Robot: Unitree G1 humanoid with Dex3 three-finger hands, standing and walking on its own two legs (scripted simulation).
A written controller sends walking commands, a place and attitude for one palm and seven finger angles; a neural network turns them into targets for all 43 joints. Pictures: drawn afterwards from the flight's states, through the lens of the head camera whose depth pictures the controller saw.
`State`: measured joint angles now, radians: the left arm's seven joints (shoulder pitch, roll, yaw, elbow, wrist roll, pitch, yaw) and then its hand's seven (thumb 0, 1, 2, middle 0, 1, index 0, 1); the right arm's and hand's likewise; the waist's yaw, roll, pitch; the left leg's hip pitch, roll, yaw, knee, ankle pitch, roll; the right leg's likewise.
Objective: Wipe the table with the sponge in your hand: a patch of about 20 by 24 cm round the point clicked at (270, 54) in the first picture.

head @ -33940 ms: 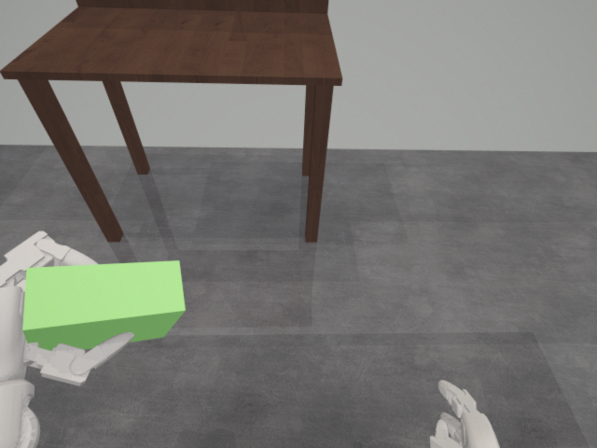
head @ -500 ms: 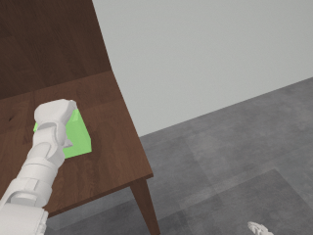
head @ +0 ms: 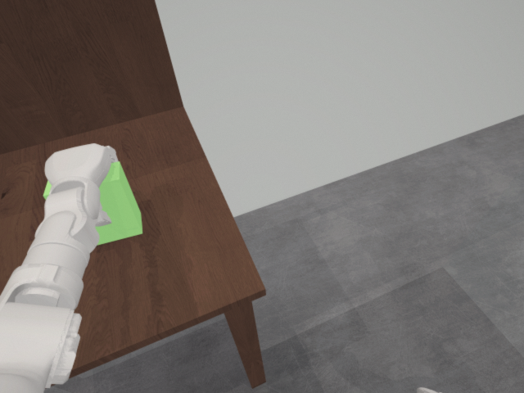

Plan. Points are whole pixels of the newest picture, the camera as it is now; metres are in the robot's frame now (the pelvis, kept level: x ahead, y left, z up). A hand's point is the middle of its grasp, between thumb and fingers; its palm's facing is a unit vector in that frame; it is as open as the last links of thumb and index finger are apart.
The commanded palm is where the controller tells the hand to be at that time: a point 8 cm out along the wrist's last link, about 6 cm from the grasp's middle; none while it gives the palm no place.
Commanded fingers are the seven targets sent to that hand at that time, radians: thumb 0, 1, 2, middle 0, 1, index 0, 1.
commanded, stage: slide back across to the first lane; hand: left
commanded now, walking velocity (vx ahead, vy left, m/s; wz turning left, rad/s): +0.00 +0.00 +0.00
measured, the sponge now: (103, 215) +0.40 +0.29 +0.05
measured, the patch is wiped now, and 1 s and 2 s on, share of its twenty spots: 1.00 1.00 1.00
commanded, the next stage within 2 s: wipe back along the first lane in 0.52 s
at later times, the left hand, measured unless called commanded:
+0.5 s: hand (55, 202) +0.39 +0.35 +0.10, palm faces -0.03 -0.05 -1.00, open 9.8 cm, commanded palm +0.36 +0.35 +0.15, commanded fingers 0.00 0.10 1.30 -1.20 -1.60 -1.20 -1.60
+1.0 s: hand (45, 220) +0.35 +0.35 +0.09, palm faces +0.00 -0.04 -1.00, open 9.8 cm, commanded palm +0.31 +0.34 +0.13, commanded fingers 0.00 0.10 1.30 -1.20 -1.60 -1.20 -1.60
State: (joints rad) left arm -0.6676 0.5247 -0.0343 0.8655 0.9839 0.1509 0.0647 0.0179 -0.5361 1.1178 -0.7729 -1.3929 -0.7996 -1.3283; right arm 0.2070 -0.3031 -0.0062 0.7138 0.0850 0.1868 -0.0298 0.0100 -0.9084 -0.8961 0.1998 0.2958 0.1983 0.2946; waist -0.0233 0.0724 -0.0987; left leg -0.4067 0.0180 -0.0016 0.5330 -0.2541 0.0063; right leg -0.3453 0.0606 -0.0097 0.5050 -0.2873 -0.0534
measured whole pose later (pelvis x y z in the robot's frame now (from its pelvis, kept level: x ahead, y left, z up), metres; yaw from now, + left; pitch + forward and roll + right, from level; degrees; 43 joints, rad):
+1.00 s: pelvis +0.02 +0.04 +0.01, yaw +1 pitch +4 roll -1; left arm -0.27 0.54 -0.02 0.33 0.92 0.25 0.04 0.00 -0.49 1.09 -0.73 -1.43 -0.75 -1.38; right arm 0.13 -0.29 0.01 0.66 0.08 0.20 0.01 0.01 -0.91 -0.90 0.20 0.30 0.20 0.29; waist 0.04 0.09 -0.06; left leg -0.28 -0.03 0.00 0.47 -0.26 0.05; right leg -0.20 0.01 -0.01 0.41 -0.28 -0.01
